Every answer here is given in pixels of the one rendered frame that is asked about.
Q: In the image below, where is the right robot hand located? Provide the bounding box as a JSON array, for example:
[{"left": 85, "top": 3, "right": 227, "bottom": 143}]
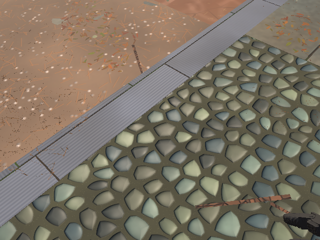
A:
[{"left": 283, "top": 212, "right": 320, "bottom": 240}]

